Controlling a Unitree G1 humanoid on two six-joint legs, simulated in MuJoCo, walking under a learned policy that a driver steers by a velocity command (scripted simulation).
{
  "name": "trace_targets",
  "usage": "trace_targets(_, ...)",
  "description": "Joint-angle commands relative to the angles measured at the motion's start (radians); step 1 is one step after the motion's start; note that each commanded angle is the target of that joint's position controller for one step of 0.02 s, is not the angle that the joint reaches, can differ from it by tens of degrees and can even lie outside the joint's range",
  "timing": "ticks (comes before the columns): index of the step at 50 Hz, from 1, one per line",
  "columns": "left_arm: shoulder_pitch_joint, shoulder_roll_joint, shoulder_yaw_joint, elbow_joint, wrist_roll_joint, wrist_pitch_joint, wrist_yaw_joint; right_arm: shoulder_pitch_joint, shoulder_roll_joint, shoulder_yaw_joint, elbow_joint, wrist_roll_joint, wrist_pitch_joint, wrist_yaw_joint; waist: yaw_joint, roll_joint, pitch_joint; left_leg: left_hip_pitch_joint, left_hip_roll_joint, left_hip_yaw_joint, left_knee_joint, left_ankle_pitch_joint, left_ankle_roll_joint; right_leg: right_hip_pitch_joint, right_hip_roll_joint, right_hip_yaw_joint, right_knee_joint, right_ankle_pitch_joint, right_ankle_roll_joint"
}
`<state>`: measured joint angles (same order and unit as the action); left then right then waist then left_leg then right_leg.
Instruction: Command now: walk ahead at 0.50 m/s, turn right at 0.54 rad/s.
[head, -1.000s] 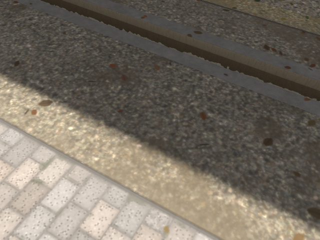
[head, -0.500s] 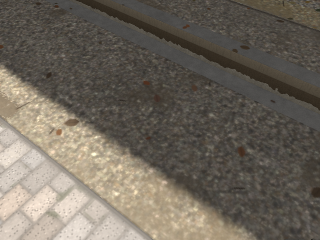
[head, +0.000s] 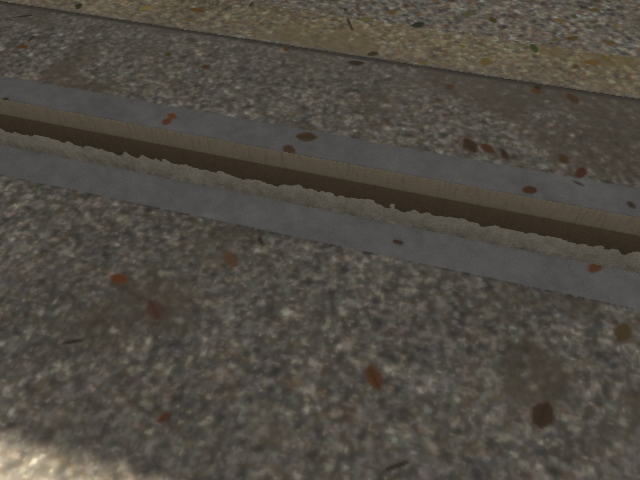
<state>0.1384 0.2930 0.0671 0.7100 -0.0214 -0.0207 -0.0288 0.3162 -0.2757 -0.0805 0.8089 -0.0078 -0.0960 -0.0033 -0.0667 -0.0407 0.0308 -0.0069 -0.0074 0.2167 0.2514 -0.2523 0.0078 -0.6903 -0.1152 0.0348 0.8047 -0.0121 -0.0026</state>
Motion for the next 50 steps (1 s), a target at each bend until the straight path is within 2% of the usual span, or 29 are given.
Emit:
trace_targets(1,-0.09,0.028,-0.001,-0.093,-0.001,-0.011,-0.02,-0.041,-0.178,-0.046,-0.055,0.016,-0.001,-0.008,0.003,0.078,0.061,-0.023,0.294,-0.064,-0.105,0.286,0.148,0.023,-0.002,-0.032,-0.103,0.025,-0.024)
trace_targets(3,-0.114,0.044,0.006,-0.116,0.001,-0.007,-0.027,-0.032,-0.193,-0.053,-0.043,0.03,0.014,-0.006,0.005,0.083,0.067,0.049,0.313,-0.046,-0.06,0.357,0.135,0.016,0.014,-0.06,-0.139,-0.053,-0.051)
trace_targets(5,-0.076,0.074,0.023,-0.127,0.004,-0.001,-0.029,-0.046,-0.223,-0.062,-0.042,0.042,0.028,-0.007,0.045,0.111,0.02,0.089,0.312,-0.016,0.066,0.663,0.113,0.114,0.073,-0.117,-0.151,-0.16,-0.091)
trace_targets(6,0.013,0.104,0.041,-0.111,0.002,0.003,-0.026,-0.06,-0.233,-0.064,-0.043,0.049,0.036,-0.007,0.101,0.118,-0.037,0.084,0.295,0.005,0.206,0.815,0.098,0.236,0.12,-0.15,-0.164,-0.191,-0.117)
trace_targets(7,0.178,0.155,0.073,-0.069,-0.002,0.007,-0.016,-0.073,-0.217,-0.057,-0.047,0.053,0.042,-0.008,0.191,0.098,-0.121,0.007,0.252,0.037,0.423,0.843,0.065,0.468,0.177,-0.165,-0.224,-0.139,-0.153)
trace_targets(8,0.335,0.251,0.109,-0.033,-0.005,0.017,0.005,-0.052,-0.164,-0.034,-0.065,0.023,0.036,-0.012,0.243,-0.024,-0.211,-0.246,0.202,0.043,0.749,0.507,0.011,0.77,0.066,0.045,-0.246,-0.113,-0.213)
trace_targets(9,0.274,0.353,0.114,-0.052,-0.01,0.001,0.005,0.036,-0.024,0.011,-0.124,-0.012,0.009,-0.003,0.099,-0.268,-0.299,-0.674,-0.011,-0.104,1.078,-0.351,-0.049,1.042,-0.163,0.641,-0.386,-0.334,-0.406)
trace_targets(10,0.292,0.256,0.086,-0.084,-0.005,-0.019,-0.005,-0.079,-0.116,0.001,-0.131,0.026,-0.025,0.008,0.185,-0.122,-0.379,-0.78,-0.002,-0.307,1.159,-0.345,-0.03,1.068,-0.212,0.795,-0.528,-0.454,-0.408)
trace_targets(11,0.261,0.2,0.068,-0.072,0.002,-0.035,-0.009,-0.161,-0.159,-0.01,-0.154,0.058,-0.042,0.013,0.187,-0.07,-0.236,-0.85,0.038,-0.3,1.132,-0.243,-0.004,0.977,-0.194,0.662,-0.541,-0.38,-0.359)
trace_targets(12,0.206,0.172,0.058,-0.076,0.0,-0.042,-0.008,-0.167,-0.145,-0.004,-0.149,0.041,-0.05,0.006,0.143,0.006,-0.163,-0.809,0.083,-0.301,1.048,-0.155,0.008,0.839,-0.153,0.545,-0.527,-0.273,-0.325)
trace_targets(13,0.14,0.138,0.047,-0.086,0.002,-0.041,-0.004,-0.163,-0.149,-0.009,-0.137,0.011,-0.05,-0.002,0.102,0.025,-0.115,-0.737,0.112,-0.302,0.959,-0.102,0.002,0.709,-0.112,0.444,-0.527,-0.155,-0.3)
trace_targets(14,0.105,0.119,0.039,-0.105,0.015,-0.042,0.002,-0.142,-0.154,-0.015,-0.131,0.004,-0.04,-0.001,0.069,0.002,-0.105,-0.667,0.13,-0.311,0.918,-0.063,-0.002,0.628,-0.087,0.392,-0.544,-0.074,-0.293)
trace_targets(16,0.097,0.125,0.04,-0.109,0.015,-0.045,0.012,-0.131,-0.135,-0.013,-0.129,-0.004,-0.019,0.001,0.052,0.003,-0.094,-0.622,0.126,-0.294,0.843,-0.031,-0.028,0.555,-0.063,0.336,-0.57,0.041,-0.3)
trace_targets(18,0.127,0.148,0.046,-0.096,0.01,-0.048,0.026,-0.171,-0.108,-0.004,-0.139,-0.01,-0.006,0.0,0.057,0.016,-0.068,-0.627,0.109,-0.276,0.739,0.039,-0.058,0.505,-0.04,0.277,-0.581,0.107,-0.295)
trace_targets(23,0.195,0.161,0.051,-0.064,0.0,-0.035,0.046,-0.352,-0.067,0.018,-0.179,0.002,-0.011,0.015,0.126,-0.032,-0.024,-0.551,0.038,-0.264,0.374,0.328,-0.078,0.453,0.027,0.218,-0.564,-0.014,-0.224)
trace_targets(25,0.228,0.165,0.053,-0.048,-0.004,-0.031,0.046,-0.397,-0.078,0.016,-0.194,0.012,-0.018,0.025,0.145,-0.04,-0.015,-0.522,0.02,-0.272,0.312,0.355,-0.071,0.469,0.009,0.257,-0.544,-0.055,-0.216)
trace_targets(28,0.248,0.153,0.052,-0.035,-0.008,-0.021,0.051,-0.405,-0.111,0.004,-0.202,0.015,-0.031,0.036,0.138,-0.056,-0.017,-0.505,0.01,-0.3,0.24,0.288,-0.043,0.557,-0.021,0.34,-0.463,-0.079,-0.201)
trace_targets(30,0.231,0.154,0.056,-0.037,-0.005,-0.014,0.054,-0.348,-0.132,-0.009,-0.192,0.018,-0.04,0.036,0.104,-0.092,-0.028,-0.432,0.004,-0.293,0.222,0.199,-0.014,0.583,-0.031,0.383,-0.402,-0.032,-0.184)
trace_targets(31,0.212,0.137,0.05,-0.045,-0.004,-0.011,0.053,-0.264,-0.148,-0.021,-0.17,0.015,-0.045,0.03,0.057,-0.095,-0.062,-0.314,-0.003,-0.271,0.18,0.204,0.011,0.571,0.001,0.373,-0.333,0.029,-0.162)
trace_targets(32,0.208,0.089,0.032,-0.055,0.001,-0.011,0.048,-0.145,-0.182,-0.036,-0.154,-0.002,-0.051,0.025,-0.002,-0.061,-0.174,-0.094,0.079,-0.33,0.2,0.211,0.062,0.51,0.057,0.321,-0.139,0.03,-0.128)
trace_targets(33,0.288,0.029,0.013,-0.079,-0.002,-0.015,0.049,0.001,-0.261,-0.055,-0.14,-0.023,-0.046,0.017,-0.012,0.134,-0.342,0.277,0.302,-0.64,0.202,0.111,0.182,0.227,0.175,0.198,0.2,-0.217,-0.055)
trace_targets(34,0.359,0.047,0.005,-0.093,-0.02,-0.022,0.051,0.047,-0.246,-0.055,-0.109,-0.002,-0.032,0.029,0.011,0.382,-0.407,0.399,0.434,-1.008,0.095,-0.136,0.273,-0.013,0.2,0.153,0.433,-0.595,-0.025)
trace_targets(35,0.304,0.141,0.028,-0.076,-0.028,-0.02,0.051,-0.002,-0.156,-0.03,-0.126,0.014,-0.023,0.027,-0.006,0.241,-0.262,0.289,0.41,-0.937,0.059,-0.28,0.236,-0.101,0.133,0.17,0.529,-0.531,-0.014)
trace_targets(36,0.213,0.162,0.034,-0.088,-0.02,-0.014,0.049,-0.045,-0.121,-0.019,-0.133,0.012,-0.011,0.021,-0.012,0.155,-0.153,0.157,0.368,-0.778,0.05,-0.232,0.195,-0.106,0.098,0.127,0.542,-0.449,-0.01)
trace_targets(37,0.167,0.149,0.035,-0.102,-0.011,-0.012,0.047,-0.09,-0.103,-0.011,-0.13,0.008,-0.005,0.019,0.009,0.117,-0.073,0.026,0.325,-0.665,0.025,-0.124,0.18,-0.082,0.068,0.11,0.5,-0.386,-0.008)
trace_targets(38,0.149,0.135,0.039,-0.108,-0.005,-0.008,0.044,-0.117,-0.082,-0.003,-0.124,0.001,-0.006,0.017,0.031,0.129,-0.035,-0.055,0.288,-0.578,0.002,-0.039,0.169,-0.051,0.037,0.11,0.45,-0.344,-0.01)
trace_targets(40,0.172,0.092,0.034,-0.108,-0.013,0.005,0.035,-0.129,-0.076,-0.004,-0.11,-0.001,-0.014,0.015,0.055,0.162,-0.023,-0.136,0.256,-0.463,-0.044,0.054,0.17,0.014,0.012,0.086,0.401,-0.314,-0.007)
trace_targets(45,0.089,0.05,0.016,-0.145,0.0,0.011,0.03,-0.107,-0.14,-0.025,-0.067,0.003,-0.017,0.006,0.048,0.108,-0.011,-0.09,0.273,-0.293,-0.08,0.27,0.197,-0.048,-0.009,0.068,0.204,-0.15,0.011)
trace_targets(50,-0.056,0.024,-0.002,-0.177,0.001,-0.002,-0.002,-0.066,-0.178,-0.028,-0.034,0.016,0.004,0.001,-0.01,0.096,0.029,-0.05,0.255,-0.139,-0.065,0.348,0.156,0.023,0.022,-0.029,-0.056,0.029,-0.011)
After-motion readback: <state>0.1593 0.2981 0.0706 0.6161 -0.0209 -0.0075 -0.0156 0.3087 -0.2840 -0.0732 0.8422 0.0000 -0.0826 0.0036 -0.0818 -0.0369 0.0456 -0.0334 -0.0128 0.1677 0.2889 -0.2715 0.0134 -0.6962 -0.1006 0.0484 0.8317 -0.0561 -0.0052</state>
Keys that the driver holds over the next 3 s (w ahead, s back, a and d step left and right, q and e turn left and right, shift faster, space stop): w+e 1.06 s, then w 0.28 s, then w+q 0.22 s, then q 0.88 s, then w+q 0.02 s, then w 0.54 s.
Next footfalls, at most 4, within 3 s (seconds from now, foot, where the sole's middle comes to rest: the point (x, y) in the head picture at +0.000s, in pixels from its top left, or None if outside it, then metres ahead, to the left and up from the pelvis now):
0.16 right None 0.25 -0.14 -0.78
0.64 left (325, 431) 0.58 -0.01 -0.78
1.16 right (488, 381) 0.67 -0.39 -0.78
1.66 left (458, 270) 0.99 -0.39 -0.78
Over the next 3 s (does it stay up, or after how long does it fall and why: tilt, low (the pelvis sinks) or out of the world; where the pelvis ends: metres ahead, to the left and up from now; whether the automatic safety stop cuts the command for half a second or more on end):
stays up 1.07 -0.45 0.00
